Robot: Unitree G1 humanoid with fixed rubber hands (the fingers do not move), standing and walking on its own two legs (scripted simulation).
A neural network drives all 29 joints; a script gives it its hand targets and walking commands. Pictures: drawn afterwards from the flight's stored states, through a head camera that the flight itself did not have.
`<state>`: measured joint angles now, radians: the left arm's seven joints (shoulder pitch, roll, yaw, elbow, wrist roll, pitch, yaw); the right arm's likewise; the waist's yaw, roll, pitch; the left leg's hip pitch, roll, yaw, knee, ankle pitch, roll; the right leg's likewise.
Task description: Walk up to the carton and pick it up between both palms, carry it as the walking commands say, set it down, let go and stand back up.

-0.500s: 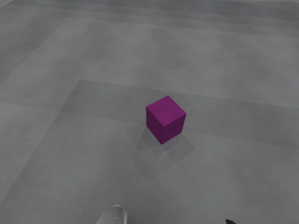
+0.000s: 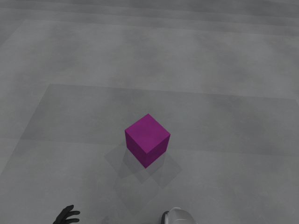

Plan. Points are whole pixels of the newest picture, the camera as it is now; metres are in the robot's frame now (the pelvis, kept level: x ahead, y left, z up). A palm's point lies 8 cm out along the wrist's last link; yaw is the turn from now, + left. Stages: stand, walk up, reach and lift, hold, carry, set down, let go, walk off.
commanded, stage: walk up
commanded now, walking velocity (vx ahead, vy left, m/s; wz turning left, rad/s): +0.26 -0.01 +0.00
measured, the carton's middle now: (146, 141) +0.66 -0.04 -0.65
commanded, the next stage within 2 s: none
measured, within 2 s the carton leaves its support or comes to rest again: neither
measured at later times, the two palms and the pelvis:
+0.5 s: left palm out of the picture +0.10 +0.24 -0.16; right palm (212, 186) +0.23 -0.21 -0.12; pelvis +0.13 +0.01 +0.00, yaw +1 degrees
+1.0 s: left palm (92, 200) +0.20 +0.16 -0.14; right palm out of the picture +0.12 -0.30 -0.15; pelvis +0.14 -0.06 +0.00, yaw +0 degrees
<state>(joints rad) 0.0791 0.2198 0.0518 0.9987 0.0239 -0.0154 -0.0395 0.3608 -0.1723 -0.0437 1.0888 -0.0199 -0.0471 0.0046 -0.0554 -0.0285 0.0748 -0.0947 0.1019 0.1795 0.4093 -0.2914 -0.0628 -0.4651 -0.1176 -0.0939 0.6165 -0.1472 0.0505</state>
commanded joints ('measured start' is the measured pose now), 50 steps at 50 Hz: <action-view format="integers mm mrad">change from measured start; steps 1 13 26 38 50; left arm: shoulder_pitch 147 196 226 190 79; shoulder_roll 63 132 16 5 76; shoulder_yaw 23 27 -21 -1 -12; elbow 14 37 102 29 65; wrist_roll -1 9 -15 -17 -19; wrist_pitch -26 -51 23 45 5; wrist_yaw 20 60 71 58 74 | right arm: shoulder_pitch -25 -31 -165 -205 -45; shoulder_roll -135 -65 -161 -172 -48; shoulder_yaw -15 -10 -7 -30 25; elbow -56 -48 -100 -76 9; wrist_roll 0 -1 16 -6 18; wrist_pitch -6 54 31 57 70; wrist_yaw -2 -1 -43 -43 -34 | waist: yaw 93 90 46 67 31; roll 44 -101 219 262 -100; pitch -81 -110 -138 -128 -62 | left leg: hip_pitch -207 -394 17 -164 -111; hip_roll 113 48 196 192 -37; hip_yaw -65 -153 -247 -177 -152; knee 4 542 -58 -48 31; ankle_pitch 62 -114 577 309 37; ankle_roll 106 10 136 162 39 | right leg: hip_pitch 368 317 212 220 287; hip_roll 22 -278 59 90 -112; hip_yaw -30 247 1 27 183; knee -123 -372 -121 -55 -326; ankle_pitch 19 183 -119 -155 179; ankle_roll -34 -209 -13 -10 -165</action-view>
